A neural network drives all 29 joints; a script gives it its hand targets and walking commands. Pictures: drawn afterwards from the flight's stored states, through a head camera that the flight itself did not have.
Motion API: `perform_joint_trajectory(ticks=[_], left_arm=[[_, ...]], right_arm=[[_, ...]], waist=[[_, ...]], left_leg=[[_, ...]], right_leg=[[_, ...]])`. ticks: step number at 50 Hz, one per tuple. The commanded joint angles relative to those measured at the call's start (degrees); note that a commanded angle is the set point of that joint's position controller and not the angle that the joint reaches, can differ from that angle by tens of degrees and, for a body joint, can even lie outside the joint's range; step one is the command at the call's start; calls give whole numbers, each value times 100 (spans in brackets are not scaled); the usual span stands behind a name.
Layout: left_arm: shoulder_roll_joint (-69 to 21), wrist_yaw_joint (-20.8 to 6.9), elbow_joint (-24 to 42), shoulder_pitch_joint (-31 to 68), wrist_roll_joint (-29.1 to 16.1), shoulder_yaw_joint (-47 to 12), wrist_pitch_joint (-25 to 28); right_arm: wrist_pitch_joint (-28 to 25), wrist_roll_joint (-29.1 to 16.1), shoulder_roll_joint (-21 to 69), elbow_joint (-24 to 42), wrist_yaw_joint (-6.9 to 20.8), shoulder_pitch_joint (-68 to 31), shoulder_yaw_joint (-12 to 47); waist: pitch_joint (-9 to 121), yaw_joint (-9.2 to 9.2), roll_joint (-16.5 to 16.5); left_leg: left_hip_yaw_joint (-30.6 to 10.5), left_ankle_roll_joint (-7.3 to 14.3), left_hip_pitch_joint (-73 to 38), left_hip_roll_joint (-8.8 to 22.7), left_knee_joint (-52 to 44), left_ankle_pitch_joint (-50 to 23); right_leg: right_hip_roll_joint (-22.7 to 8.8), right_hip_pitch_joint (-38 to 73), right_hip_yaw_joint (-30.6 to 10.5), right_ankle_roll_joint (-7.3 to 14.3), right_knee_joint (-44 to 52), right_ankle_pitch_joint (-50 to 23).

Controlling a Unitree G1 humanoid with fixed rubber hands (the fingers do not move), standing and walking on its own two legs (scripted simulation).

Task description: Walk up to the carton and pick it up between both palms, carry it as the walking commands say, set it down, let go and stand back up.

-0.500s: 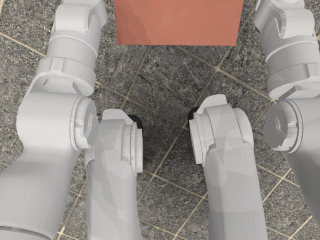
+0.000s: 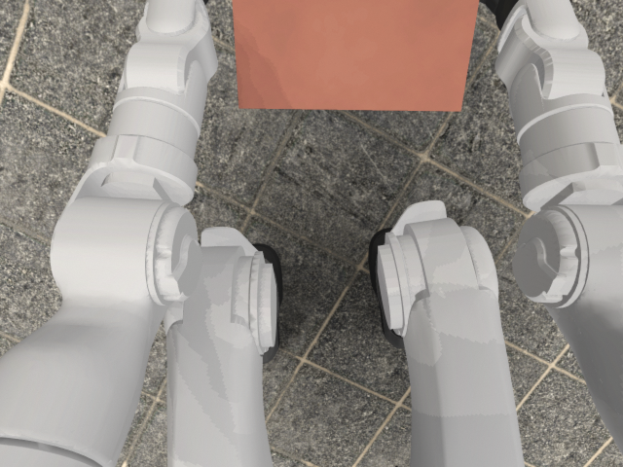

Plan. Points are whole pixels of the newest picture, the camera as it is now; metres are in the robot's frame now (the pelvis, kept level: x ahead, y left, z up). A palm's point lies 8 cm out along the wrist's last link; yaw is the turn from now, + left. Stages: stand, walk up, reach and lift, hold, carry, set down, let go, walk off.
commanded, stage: set down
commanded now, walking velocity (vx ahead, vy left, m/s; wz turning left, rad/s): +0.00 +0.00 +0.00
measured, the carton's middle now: (345, 34) +0.51 -0.06 -0.25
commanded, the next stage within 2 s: none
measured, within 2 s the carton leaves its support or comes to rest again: rests again in 0.16 s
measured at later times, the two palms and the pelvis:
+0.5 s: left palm out of the picture +0.55 +0.10 -0.19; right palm out of the picture +0.51 -0.22 -0.19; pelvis +0.01 +0.00 -0.01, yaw +0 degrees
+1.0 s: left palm (178, 5) +0.54 +0.11 -0.20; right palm (522, 30) +0.48 -0.23 -0.20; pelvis -0.01 +0.00 +0.00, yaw +0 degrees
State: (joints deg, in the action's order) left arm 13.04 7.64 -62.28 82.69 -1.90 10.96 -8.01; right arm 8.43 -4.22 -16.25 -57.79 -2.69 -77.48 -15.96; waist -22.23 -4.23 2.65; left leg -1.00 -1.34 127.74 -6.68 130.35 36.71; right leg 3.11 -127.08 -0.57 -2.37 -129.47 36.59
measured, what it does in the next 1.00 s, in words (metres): stands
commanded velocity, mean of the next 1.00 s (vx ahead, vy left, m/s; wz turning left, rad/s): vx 0.00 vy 0.00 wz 0.00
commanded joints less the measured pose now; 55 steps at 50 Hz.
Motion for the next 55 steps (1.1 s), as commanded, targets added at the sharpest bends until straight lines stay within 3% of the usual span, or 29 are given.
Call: perform_joint_trajectory(ticks=[1, 4, 8, 10, 14, 15, 17, 18, 19, 21, 23, 25, 28, 32, 34, 35, 37, 40, 42, 43, 45, 47, 48, 49, 50, 51, 52, 54, 55], left_arm=[[-4692, -1476, 673, 2476, -152, -1346, 115], [-4748, -1508, 330, 2193, -140, -1260, 28], [-4692, -1520, 572, 2422, -159, -1364, 83], [-4599, -1549, 479, 2370, -128, -1294, 36], [-4637, -1572, 337, 2195, -93, -1255, 37], [-4548, -1571, 531, 2278, -172, -1280, 84], [-4518, -1538, 505, 2276, -101, -1286, 88], [-4510, -1544, 401, 2073, -220, -1413, 101], [-4569, -1532, 304, 1944, -119, -1323, 49], [-4467, -1520, 225, 1907, -216, -1329, 113], [-4348, -1505, 323, 1899, -164, -1312, 153], [-3992, -1431, 155, 1910, -87, -1213, 154], [-3919, -1344, 246, 1810, -112, -1198, 240], [-3040, -1152, 304, 1753, -251, -1086, 337], [-2449, -968, 215, 1645, -176, -956, 373], [-1897, -773, 324, 1726, -269, -954, 455], [-902, -533, 317, 1453, -307, -926, 528], [741, -50, 401, 1379, -559, -628, 643], [892, 9, 253, 1559, -783, -770, 601], [952, 29, 261, 1529, -805, -843, 624], [1027, 63, 618, 1902, -980, -833, 670], [1089, 49, 439, 1755, -1101, -852, 652], [931, 28, 377, 1823, -1221, -1041, 630], [1174, 44, 906, 2139, -1192, -864, 670], [1295, 58, 613, 2029, -1129, -893, 670], [1256, 47, 272, 1880, -1185, -977, 604], [1322, 27, 231, 1879, -1114, -813, 574], [1275, -50, 326, 1998, -1283, -952, 564], [1482, -79, 229, 1847, -1262, -882, 593]], right_arm=[[-36, -264, 4821, 680, 1509, -3022, 1668], [-71, -106, 4284, 732, 1468, -3029, 1575], [-33, -58, 4539, 391, 1466, -2756, 1608], [6, 32, 4502, 463, 1520, -2839, 1430], [-1, 70, 4383, 368, 1511, -2592, 1443], [-2, 43, 4468, 377, 1497, -2596, 1514], [-9, 9, 4551, 469, 1541, -2637, 1541], [-70, -110, 4349, 462, 1526, -2519, 1592], [-94, -67, 4309, 543, 1527, -2607, 1536], [-83, -110, 4300, 564, 1482, -2520, 1614], [-93, -124, 4341, 565, 1436, -2648, 1586], [-134, -48, 4031, 520, 1346, -2583, 1494], [-218, -111, 3823, 484, 1308, -2534, 1444], [-303, -99, 2994, 281, 1092, -2239, 1305], [-420, 28, 2325, 406, 873, -2184, 952], [-512, -83, 1651, 225, 679, -1985, 892], [-615, -126, 846, 172, 439, -1818, 643], [-782, -294, -805, 221, -99, -1646, 364], [-802, -624, -781, 146, -165, -1644, 638], [-798, -585, -877, -45, -195, -1563, 438], [-908, -655, -1145, 100, -268, -1639, 485], [-913, -807, -1198, 224, -255, -1907, 643], [-904, -901, -1147, 254, -209, -1969, 780], [-930, -1091, -1268, 601, -236, -2266, 852], [-871, -1120, -1266, 482, -224, -2424, 849], [-847, -1174, -1346, 229, -217, -2163, 925], [-826, -1108, -1403, 219, -209, -2227, 829], [-832, -990, -1573, 244, -219, -2269, 719], [-794, -1046, -1518, 78, -186, -2163, 818]], waist=[[5716, -209, 71], [5608, -500, 146], [5448, -391, -18], [5143, -410, 245], [5456, -430, 242], [5551, -499, -131], [5524, -273, 177], [5500, -426, 92], [5391, -342, 469], [5757, -458, 6], [5630, -330, 148], [5538, -380, -95], [5680, -240, 177], [5907, -449, -181], [6039, -305, 163], [6187, -377, 254], [6316, -387, -1], [6807, -420, 156], [6952, -409, -47], [6735, -465, 204], [7224, -622, 152], [7147, -423, 40], [7424, -473, 38], [7459, -243, 132], [7356, -143, 123], [7383, -235, 57], [7186, -131, 133], [6976, -477, 80], [6892, -279, 86]], left_leg=[[251, 185, -2176, -237, -970, -2321], [185, 158, -2238, -245, -882, -2172], [179, 168, -2136, -225, -932, -2050], [222, 193, -1946, -210, -962, -1992], [256, 108, -2202, -181, -882, -2141], [184, 165, -2204, -187, -811, -2218], [276, 150, -2353, -201, -795, -2417], [196, 151, -2243, -165, -865, -2385], [292, 104, -2231, -196, -808, -2331], [171, 170, -2499, -165, -738, -2607], [236, 174, -2191, -164, -799, -2388], [198, 180, -2075, -142, -758, -2286], [311, 134, -2324, -187, -716, -2494], [253, 85, -2443, -116, -695, -2599], [225, 35, -2791, -75, -746, -2726], [251, -30, -2926, -80, -720, -2526], [93, 10, -3175, 5, -781, -2683], [132, -85, -3354, 97, -793, -2548], [105, -46, -3261, 173, -803, -2482], [150, -47, -3227, 174, -818, -2447], [93, -49, -3401, 203, -717, -2557], [69, -18, -3350, 244, -694, -2578], [30, 2, -3495, 309, -752, -2537], [170, 43, -3444, 305, -655, -2481], [51, 63, -3237, 329, -790, -2322], [63, 103, -3446, 434, -778, -2334], [135, 48, -3189, 345, -742, -2236], [75, 40, -2915, 412, -759, -2047], [124, 34, -2932, 434, -769, -1904]], right_leg=[[283, 2247, 227, 131, 1094, -2719], [282, 2117, 264, 148, 1105, -2422], [272, 2174, 224, 191, 1036, -2414], [275, 1903, 227, 211, 1072, -2283], [275, 2211, 249, 197, 976, -2473], [243, 2338, 264, 183, 875, -2589], [277, 2164, 198, 191, 961, -2674], [260, 2422, 307, 167, 856, -2760], [254, 2306, 180, 216, 955, -2686], [220, 2411, 303, 123, 793, -2925], [241, 2533, 251, 116, 808, -2832], [251, 2594, 243, 77, 840, -2825], [260, 2500, 198, 135, 878, -2825], [171, 2813, 306, 55, 807, -3040], [188, 2544, 344, 54, 796, -2901], [132, 2774, 257, 106, 827, -2934], [92, 2671, 364, 23, 781, -2959], [-36, 3205, 245, 41, 914, -3009], [-77, 3318, 239, 37, 935, -3133], [-65, 3072, 217, 39, 1013, -2938], [-87, 3156, 218, 92, 923, -3122], [-150, 3140, 121, 87, 943, -3082], [-167, 3242, 182, 67, 915, -3060], [-160, 3282, 48, 114, 998, -2990], [-203, 3167, 104, 58, 934, -2904], [-175, 3216, 88, 74, 978, -2756], [-175, 3140, 99, 50, 963, -2702], [-236, 3202, 23, 120, 1054, -2621], [-257, 3095, 23, 71, 992, -2460]])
